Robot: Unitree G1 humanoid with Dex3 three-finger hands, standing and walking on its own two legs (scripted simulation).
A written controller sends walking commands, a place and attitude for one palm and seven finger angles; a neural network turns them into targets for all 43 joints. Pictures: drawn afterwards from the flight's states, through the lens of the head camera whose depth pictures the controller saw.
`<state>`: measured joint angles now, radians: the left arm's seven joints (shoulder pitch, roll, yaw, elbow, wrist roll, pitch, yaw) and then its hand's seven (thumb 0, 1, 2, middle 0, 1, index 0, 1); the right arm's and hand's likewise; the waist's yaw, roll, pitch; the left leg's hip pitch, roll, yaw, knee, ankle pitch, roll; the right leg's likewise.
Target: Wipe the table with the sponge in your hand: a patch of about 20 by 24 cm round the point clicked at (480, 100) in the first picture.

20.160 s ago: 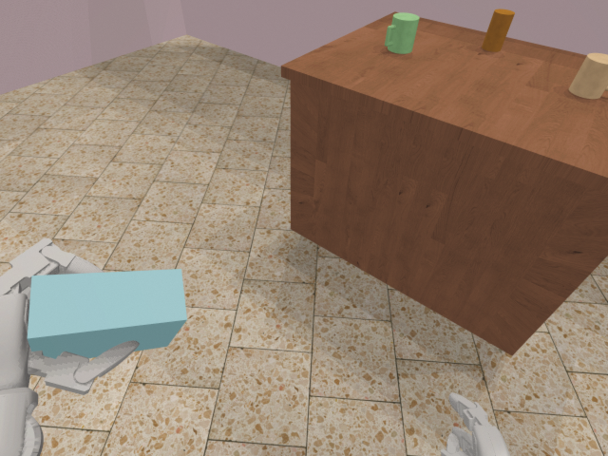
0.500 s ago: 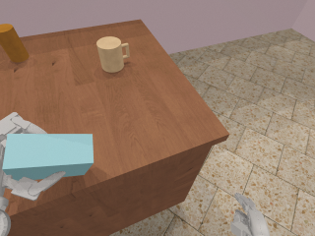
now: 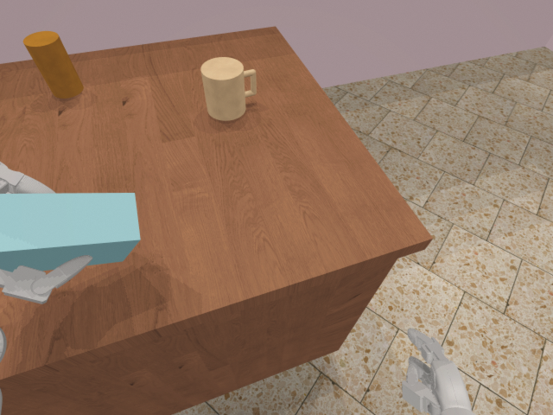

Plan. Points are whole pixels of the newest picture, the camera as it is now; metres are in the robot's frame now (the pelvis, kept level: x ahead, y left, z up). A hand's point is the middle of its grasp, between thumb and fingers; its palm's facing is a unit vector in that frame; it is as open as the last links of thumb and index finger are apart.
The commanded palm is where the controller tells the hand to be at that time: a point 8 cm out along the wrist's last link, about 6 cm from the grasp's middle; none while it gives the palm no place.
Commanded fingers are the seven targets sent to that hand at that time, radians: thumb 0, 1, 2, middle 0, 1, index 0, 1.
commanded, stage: come to a stop and stand still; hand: left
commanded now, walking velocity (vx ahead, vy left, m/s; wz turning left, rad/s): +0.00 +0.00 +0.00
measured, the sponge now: (89, 232) +0.26 +0.25 +0.15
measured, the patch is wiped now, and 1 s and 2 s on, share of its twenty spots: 0.00 0.00 0.00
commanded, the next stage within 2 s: look again from close up in 0.62 s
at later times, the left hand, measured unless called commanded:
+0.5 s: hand out of the picture +0.19 +0.32 +0.16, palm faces +0.43 -0.84 -0.33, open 9.8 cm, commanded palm +0.13 +0.35 +0.18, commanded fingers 0.00 0.10 1.30 -1.20 -1.60 -1.20 -1.60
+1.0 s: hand (14, 273) +0.20 +0.30 +0.16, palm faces +0.40 -0.83 -0.38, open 9.8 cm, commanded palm +0.14 +0.33 +0.18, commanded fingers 0.00 0.10 1.30 -1.20 -1.60 -1.20 -1.60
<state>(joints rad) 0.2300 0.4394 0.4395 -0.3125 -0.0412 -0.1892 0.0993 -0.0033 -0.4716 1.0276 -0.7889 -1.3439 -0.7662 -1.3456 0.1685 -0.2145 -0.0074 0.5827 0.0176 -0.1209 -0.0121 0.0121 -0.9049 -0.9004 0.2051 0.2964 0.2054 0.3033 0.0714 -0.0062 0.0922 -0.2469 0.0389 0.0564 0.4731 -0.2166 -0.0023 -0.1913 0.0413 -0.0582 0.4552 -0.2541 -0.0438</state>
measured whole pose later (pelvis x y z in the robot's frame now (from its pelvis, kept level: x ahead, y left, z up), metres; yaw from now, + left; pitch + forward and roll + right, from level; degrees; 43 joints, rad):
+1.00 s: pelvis -0.01 +0.05 +0.00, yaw +2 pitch -1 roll -1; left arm 0.42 0.36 0.34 -0.46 -0.03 -0.20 0.11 0.00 -0.47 1.03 -0.78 -1.35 -0.76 -1.35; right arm 0.18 -0.21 0.01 0.58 0.01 -0.13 -0.03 0.01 -0.90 -0.90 0.21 0.30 0.21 0.30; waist 0.03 -0.01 0.07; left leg -0.23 -0.02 0.05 0.44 -0.19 0.06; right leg -0.14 0.01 -0.02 0.38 -0.21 0.01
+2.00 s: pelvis -0.01 +0.04 +0.00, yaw +3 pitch +0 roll -1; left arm 0.42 0.38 0.37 -0.50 -0.06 -0.20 0.10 0.00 -0.47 1.03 -0.78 -1.36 -0.76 -1.36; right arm 0.18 -0.21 0.02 0.59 0.02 -0.12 -0.02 0.01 -0.90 -0.90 0.21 0.30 0.21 0.30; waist 0.02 -0.01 0.05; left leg -0.30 -0.02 0.03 0.54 -0.23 0.05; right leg -0.21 0.01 -0.04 0.48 -0.27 0.00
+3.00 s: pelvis -0.01 +0.05 +0.00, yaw +2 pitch +0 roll -1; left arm 0.43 0.38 0.33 -0.41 -0.02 -0.26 0.07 0.00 -0.47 1.03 -0.78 -1.36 -0.76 -1.36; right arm 0.25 -0.18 0.03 0.60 0.01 -0.17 -0.02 0.01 -0.90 -0.90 0.21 0.30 0.21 0.30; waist 0.03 -0.04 0.04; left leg -0.28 -0.03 0.06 0.49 -0.20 0.07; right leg -0.21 0.00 -0.01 0.45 -0.24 0.02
